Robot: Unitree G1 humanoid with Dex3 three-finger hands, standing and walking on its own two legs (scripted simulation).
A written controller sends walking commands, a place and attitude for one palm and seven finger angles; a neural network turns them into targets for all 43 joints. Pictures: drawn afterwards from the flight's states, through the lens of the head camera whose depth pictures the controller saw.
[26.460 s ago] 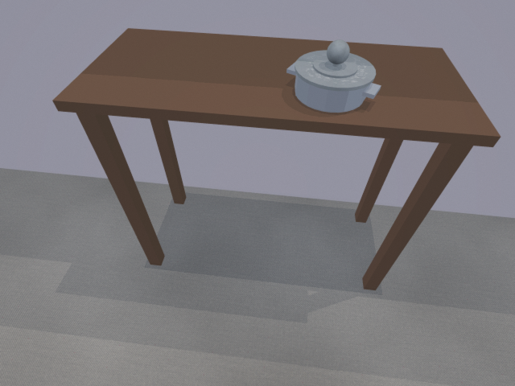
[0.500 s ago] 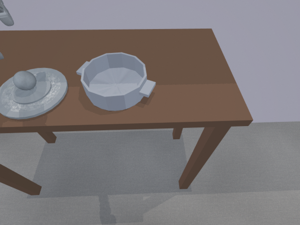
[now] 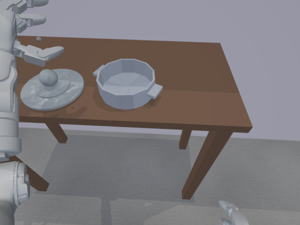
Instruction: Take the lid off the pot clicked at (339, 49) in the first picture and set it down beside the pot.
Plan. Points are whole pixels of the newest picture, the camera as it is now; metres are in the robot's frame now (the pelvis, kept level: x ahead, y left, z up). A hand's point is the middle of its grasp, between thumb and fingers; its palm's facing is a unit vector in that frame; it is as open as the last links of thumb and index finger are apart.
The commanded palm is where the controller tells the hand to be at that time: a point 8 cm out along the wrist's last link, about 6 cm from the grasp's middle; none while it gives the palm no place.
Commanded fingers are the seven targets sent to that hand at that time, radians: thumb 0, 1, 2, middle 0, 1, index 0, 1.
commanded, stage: draw the hand back to the body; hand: left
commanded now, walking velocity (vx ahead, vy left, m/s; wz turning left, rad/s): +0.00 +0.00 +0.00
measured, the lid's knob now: (48, 77) +0.49 +0.35 +0.12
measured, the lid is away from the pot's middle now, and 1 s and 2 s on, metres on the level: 0.24 0.24 0.24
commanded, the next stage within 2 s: step back with the hand held close in 1.58 s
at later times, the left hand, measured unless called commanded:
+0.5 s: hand (24, 53) +0.34 +0.25 +0.30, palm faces +0.51 -0.83 -0.20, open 9.2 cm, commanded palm +0.29 +0.29 +0.29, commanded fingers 0.00 0.64 0.90 -0.27 -0.38 -0.27 -0.38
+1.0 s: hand (8, 91) +0.25 +0.23 +0.29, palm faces +0.51 -0.84 -0.19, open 7.5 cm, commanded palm +0.20 +0.27 +0.29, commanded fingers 0.00 0.90 0.90 -0.20 -0.30 -0.20 -0.30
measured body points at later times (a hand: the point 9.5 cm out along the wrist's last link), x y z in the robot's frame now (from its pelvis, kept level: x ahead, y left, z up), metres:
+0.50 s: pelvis +0.01 -0.03 +0.00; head +0.01 -0.05 +0.45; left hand +0.31 +0.29 +0.31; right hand +0.18 -0.28 -0.09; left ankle +0.01 +0.09 -0.74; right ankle -0.03 -0.11 -0.74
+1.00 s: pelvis +0.00 -0.03 +0.00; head -0.03 -0.05 +0.45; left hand +0.22 +0.28 +0.30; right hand +0.19 -0.25 -0.09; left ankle +0.01 +0.09 -0.74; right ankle -0.03 -0.11 -0.74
